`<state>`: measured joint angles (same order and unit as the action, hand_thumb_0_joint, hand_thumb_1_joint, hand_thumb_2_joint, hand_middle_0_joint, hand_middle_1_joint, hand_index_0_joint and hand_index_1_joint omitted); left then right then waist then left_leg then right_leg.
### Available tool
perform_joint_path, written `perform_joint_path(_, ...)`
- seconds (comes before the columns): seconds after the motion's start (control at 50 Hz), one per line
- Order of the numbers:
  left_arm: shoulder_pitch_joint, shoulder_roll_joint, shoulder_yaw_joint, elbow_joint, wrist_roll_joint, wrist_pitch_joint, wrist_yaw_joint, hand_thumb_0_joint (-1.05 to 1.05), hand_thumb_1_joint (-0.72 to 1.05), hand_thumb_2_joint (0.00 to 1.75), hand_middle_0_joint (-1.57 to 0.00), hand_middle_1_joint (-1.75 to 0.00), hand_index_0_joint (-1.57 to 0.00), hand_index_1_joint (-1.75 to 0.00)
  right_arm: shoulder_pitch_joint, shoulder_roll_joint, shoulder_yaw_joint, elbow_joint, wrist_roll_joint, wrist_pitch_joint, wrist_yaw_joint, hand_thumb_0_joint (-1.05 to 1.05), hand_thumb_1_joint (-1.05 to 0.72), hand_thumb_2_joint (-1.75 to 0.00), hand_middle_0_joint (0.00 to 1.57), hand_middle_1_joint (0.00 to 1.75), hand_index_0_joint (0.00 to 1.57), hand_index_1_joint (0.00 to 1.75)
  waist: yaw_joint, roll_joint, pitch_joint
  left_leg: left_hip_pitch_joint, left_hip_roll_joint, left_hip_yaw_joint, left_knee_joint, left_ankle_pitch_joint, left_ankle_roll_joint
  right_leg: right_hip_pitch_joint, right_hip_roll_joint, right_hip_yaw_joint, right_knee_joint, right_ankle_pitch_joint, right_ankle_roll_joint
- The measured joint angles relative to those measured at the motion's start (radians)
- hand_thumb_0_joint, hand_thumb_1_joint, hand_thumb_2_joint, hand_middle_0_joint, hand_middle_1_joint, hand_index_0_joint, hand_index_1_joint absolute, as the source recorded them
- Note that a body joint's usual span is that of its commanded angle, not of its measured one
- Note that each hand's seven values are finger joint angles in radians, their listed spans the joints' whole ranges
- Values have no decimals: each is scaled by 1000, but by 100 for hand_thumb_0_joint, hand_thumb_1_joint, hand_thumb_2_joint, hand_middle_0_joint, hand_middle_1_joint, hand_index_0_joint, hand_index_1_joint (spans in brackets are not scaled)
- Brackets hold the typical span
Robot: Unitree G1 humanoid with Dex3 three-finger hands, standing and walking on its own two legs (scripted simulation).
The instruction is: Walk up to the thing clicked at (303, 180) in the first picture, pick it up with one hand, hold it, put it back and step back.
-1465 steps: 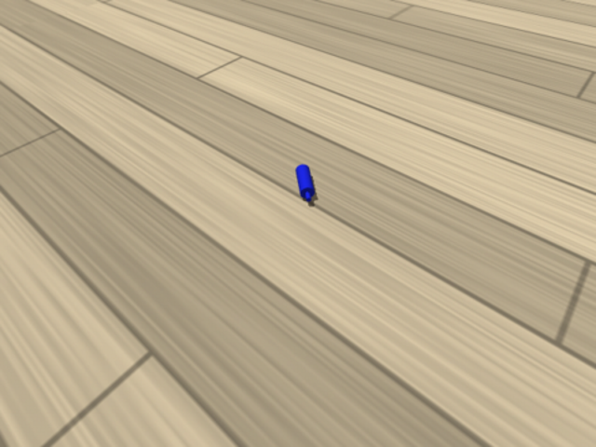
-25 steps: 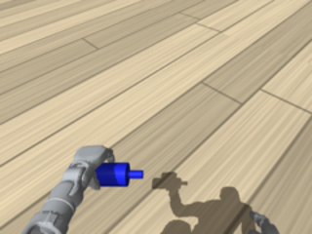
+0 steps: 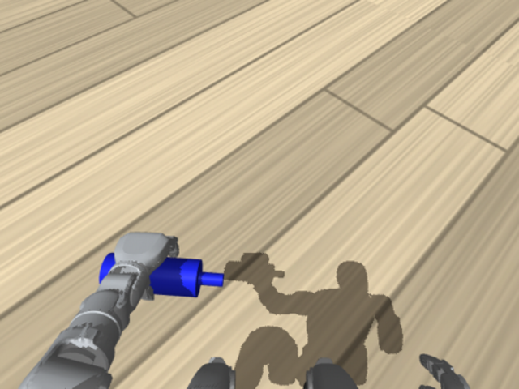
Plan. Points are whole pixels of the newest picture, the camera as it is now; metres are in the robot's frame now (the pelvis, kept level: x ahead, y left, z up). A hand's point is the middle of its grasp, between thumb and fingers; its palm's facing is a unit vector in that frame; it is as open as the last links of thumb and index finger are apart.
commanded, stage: crouch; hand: left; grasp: from above
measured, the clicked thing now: (166, 275) +0.32 +0.21 -0.14
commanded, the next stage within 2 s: lower in 1.54 s
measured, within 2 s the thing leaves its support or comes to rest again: neither
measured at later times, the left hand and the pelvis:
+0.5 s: hand (174, 276) +0.39 +0.25 -0.35, palm faces -0.47 +0.02 -0.88, open 9.9 cm; pelvis -0.04 +0.01 -0.20, yaw -2 degrees
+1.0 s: hand (183, 276) +0.43 +0.26 -0.48, palm faces -0.45 +0.00 -0.89, open 9.9 cm; pelvis -0.05 +0.01 -0.31, yaw -4 degrees
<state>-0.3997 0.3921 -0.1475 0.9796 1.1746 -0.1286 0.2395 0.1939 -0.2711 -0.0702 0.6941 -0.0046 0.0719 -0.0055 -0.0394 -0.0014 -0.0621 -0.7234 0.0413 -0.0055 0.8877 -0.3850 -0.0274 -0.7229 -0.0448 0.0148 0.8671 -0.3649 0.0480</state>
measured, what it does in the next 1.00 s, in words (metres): lowers itself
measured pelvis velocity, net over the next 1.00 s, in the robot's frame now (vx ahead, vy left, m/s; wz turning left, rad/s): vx -0.05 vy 0.01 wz -0.06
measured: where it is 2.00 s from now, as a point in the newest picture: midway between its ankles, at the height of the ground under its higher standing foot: outside the picture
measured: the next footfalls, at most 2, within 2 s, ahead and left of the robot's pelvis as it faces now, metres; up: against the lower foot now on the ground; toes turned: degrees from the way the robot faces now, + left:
none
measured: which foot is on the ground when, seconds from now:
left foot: down 0.00-1.00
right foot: down 0.00-1.00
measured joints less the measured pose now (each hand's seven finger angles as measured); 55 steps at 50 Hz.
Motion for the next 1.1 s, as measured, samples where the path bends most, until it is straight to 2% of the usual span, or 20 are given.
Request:
perform_joint_path(0.1,-110,18,22,118,42,3,90,-1,3,42,-72,-49,-75,-48,13,-11,-10,19,-19,-12,7,1,-90,-89,20,30,20,30,-31,2,-46,-263,3,-14,237,-81,3,-254,5,1,221,-74,6)
perform_joint_path(0.22,-230,49,68,211,34,35,136,-1,5,41,-71,-50,-73,-48,35,-4,-11,43,-38,-41,-5,1,-90,-89,20,30,20,30,-76,18,-87,-554,4,-25,479,-152,11,-540,11,8,451,-137,11)
perform_joint_path(0.38,-312,100,134,246,21,47,115,-1,5,44,-70,-50,-72,-49,56,25,6,61,-57,-66,-2,1,-90,-89,20,30,20,30,-124,43,-111,-855,-2,-37,733,-215,19,-834,14,17,696,-198,18)
perform_joint_path(0.52,-354,148,180,278,40,-6,94,-1,3,47,-69,-51,-72,-50,47,36,34,57,-72,-94,25,1,-90,-89,20,30,21,30,-144,52,-119,-1059,-12,-55,911,-255,20,-1029,12,15,869,-242,20)
perform_joint_path(0.66,-414,194,211,311,83,-50,121,-1,2,48,-70,-51,-72,-50,13,30,51,53,-96,-124,59,1,-90,-89,20,30,21,30,-155,34,-103,-1211,-25,-82,1056,-284,12,-1167,9,4,1009,-277,23)
perform_joint_path(0.78,-468,228,228,334,113,-56,140,-1,1,50,-70,-51,-72,-50,-14,17,51,40,-112,-136,84,1,-90,-89,20,30,21,30,-169,22,-80,-1299,-34,-102,1149,-301,5,-1247,9,-5,1097,-297,22)
perform_joint_path(0.88,-503,254,240,349,119,-47,144,-1,1,51,-70,-50,-73,-49,-24,4,53,27,-121,-136,101,0,-91,-89,20,30,21,30,-179,20,-59,-1345,-35,-111,1204,-312,3,-1291,13,-7,1148,-307,27)
perform_joint_path(1.1,-555,315,265,394,119,-67,107,-1,0,52,-70,-51,-72,-50,-5,-3,72,26,-127,-118,136,0,-91,-90,20,30,20,30,-198,18,-22,-1418,-34,-125,1301,-325,3,-1360,25,-8,1235,-313,34)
